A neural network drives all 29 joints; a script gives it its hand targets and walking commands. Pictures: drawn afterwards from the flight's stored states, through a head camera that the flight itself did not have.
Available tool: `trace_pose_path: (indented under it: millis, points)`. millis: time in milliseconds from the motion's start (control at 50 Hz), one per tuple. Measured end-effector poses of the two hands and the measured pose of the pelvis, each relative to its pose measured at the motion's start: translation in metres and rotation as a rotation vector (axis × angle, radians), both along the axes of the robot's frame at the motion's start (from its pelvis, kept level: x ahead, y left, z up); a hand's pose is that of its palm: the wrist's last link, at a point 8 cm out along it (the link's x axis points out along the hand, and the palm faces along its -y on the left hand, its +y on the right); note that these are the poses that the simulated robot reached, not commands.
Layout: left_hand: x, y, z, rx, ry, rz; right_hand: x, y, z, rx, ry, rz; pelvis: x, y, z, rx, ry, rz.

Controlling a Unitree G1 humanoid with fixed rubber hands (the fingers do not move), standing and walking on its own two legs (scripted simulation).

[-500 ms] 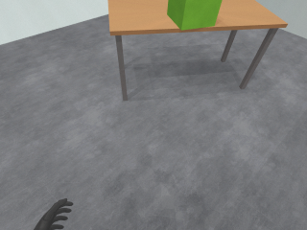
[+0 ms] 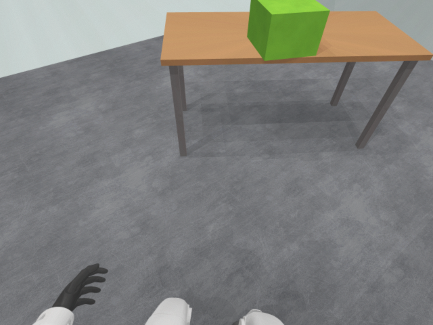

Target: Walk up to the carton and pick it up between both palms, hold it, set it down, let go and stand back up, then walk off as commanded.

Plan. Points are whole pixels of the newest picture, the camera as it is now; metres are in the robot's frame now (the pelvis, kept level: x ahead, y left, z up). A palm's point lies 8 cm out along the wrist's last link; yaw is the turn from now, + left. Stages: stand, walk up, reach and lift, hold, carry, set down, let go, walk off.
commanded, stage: walk up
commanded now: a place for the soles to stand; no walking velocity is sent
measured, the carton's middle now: (284, 25) +1.33 -0.21 +0.01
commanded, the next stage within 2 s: none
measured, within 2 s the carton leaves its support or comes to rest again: neither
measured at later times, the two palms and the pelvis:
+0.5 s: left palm (126, 249) +0.27 +0.22 -0.08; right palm out of the picture +0.03 -0.38 -0.07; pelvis +0.09 -0.05 +0.00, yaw +0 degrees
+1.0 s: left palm (139, 228) +0.31 +0.20 -0.07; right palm (409, 227) +0.37 -0.42 -0.07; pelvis +0.24 -0.11 +0.01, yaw +3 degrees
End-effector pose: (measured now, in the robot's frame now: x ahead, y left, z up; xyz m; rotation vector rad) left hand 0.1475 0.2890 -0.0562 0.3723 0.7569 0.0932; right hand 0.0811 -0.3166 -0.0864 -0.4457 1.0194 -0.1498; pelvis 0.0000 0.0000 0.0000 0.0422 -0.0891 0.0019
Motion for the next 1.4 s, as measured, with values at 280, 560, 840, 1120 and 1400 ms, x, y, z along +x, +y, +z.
trace_pose_path:
  millis: [280,560,840,1120,1400]
  points:
    - [0.067,-0.010,-0.015,-0.030,0.028,-0.112,-0.114,-0.010,0.008,-0.074,0.216,-0.213,0.032,0.006,-0.005,-0.037,0.004,0.009]
    - [0.135,-0.089,-0.025,-0.021,0.070,-0.119,-0.002,-0.095,-0.001,-0.066,0.173,-0.161,0.105,-0.076,-0.011,0.000,0.064,0.002]
    - [0.125,-0.098,0.006,0.052,0.116,0.079,0.206,-0.119,0.004,0.002,0.010,0.053,0.183,-0.119,0.011,-0.017,0.034,0.016]
    - [0.215,-0.085,-0.038,-0.013,0.168,0.083,0.319,-0.099,0.014,-0.052,-0.064,0.091,0.282,-0.099,-0.008,-0.039,0.031,0.062]
    - [0.290,-0.152,-0.042,-0.025,0.230,0.036,0.306,-0.179,0.008,-0.081,0.120,0.000,0.350,-0.163,-0.008,-0.002,0.076,0.097]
